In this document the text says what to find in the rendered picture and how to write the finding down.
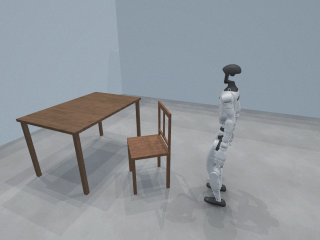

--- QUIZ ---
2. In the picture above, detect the table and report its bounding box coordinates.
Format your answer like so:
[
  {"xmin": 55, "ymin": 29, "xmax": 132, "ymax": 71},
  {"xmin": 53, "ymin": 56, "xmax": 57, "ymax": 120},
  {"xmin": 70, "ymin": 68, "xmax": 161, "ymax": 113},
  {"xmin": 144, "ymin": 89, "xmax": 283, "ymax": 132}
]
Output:
[{"xmin": 16, "ymin": 92, "xmax": 141, "ymax": 195}]

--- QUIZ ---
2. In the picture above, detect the left robot forearm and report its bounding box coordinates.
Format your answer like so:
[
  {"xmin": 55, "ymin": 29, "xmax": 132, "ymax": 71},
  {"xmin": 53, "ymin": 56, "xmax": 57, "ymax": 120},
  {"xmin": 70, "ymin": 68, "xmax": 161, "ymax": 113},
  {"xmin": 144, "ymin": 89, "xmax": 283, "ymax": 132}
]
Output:
[{"xmin": 219, "ymin": 119, "xmax": 234, "ymax": 151}]

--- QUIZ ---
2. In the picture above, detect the left robot thigh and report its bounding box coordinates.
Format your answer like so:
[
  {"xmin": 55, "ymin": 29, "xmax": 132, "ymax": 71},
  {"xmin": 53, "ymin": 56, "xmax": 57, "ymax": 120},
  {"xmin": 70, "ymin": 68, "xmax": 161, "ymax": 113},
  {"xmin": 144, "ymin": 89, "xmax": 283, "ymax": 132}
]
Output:
[{"xmin": 206, "ymin": 137, "xmax": 223, "ymax": 177}]

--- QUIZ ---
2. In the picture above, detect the robot left hand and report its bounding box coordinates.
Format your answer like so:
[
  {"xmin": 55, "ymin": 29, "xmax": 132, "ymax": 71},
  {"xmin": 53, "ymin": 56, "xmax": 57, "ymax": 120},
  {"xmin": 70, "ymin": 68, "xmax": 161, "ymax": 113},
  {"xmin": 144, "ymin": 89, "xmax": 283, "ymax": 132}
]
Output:
[{"xmin": 213, "ymin": 149, "xmax": 227, "ymax": 168}]

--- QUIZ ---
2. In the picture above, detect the right robot forearm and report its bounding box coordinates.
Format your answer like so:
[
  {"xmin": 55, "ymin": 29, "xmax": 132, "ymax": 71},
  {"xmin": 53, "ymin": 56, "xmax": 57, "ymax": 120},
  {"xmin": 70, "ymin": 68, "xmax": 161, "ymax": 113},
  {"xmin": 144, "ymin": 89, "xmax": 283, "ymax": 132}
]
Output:
[{"xmin": 233, "ymin": 112, "xmax": 240, "ymax": 131}]

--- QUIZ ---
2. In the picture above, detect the right robot upper arm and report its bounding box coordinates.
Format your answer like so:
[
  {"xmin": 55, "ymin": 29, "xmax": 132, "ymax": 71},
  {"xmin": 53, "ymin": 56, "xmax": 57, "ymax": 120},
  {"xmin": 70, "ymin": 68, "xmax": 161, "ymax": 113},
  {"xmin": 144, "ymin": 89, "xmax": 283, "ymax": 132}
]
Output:
[{"xmin": 236, "ymin": 100, "xmax": 241, "ymax": 114}]

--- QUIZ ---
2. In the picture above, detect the left robot upper arm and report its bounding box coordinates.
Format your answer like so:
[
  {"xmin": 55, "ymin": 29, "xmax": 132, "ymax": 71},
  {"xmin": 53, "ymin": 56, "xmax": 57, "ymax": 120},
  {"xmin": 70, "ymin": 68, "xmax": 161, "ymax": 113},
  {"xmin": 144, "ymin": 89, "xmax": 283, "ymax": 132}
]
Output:
[{"xmin": 221, "ymin": 92, "xmax": 236, "ymax": 126}]

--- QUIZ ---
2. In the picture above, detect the chair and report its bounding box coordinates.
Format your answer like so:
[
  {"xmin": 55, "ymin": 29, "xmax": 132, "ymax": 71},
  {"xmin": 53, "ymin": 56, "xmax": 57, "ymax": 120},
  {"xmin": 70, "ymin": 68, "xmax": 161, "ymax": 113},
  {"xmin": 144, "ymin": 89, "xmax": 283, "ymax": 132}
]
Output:
[{"xmin": 127, "ymin": 101, "xmax": 172, "ymax": 195}]

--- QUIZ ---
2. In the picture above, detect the robot right foot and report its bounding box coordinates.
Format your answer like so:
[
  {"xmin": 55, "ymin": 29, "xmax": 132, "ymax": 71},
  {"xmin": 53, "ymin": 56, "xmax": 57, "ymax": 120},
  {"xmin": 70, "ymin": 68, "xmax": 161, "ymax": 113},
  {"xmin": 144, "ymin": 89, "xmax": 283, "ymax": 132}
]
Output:
[{"xmin": 206, "ymin": 182, "xmax": 226, "ymax": 192}]

